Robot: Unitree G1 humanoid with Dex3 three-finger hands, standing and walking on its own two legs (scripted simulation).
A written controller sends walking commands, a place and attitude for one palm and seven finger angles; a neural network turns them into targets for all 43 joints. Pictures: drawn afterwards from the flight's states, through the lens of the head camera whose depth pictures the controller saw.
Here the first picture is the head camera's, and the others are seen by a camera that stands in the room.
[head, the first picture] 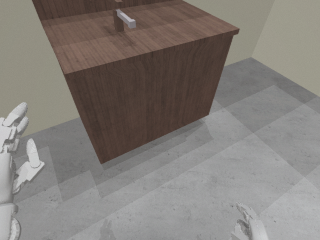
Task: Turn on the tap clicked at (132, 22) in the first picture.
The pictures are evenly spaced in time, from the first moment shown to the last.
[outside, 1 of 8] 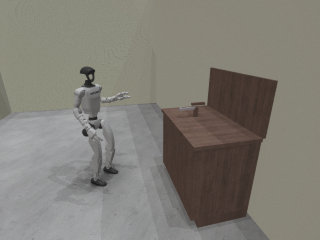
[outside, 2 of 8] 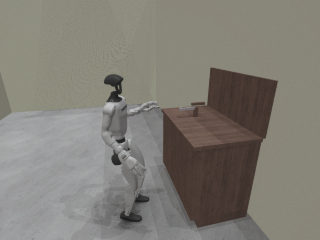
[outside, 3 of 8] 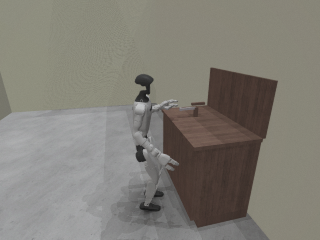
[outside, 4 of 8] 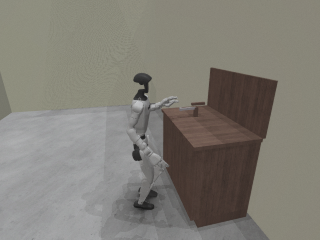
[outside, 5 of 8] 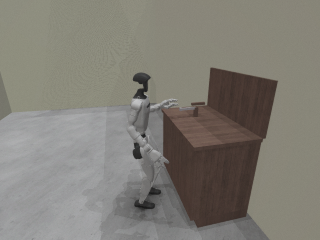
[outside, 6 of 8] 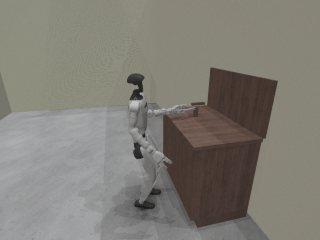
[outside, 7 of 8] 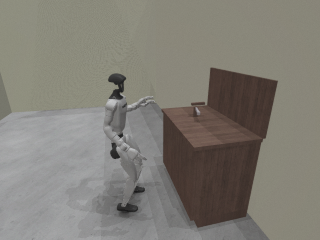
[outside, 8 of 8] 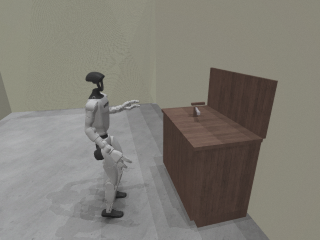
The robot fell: no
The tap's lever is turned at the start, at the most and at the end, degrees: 0 75 75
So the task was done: yes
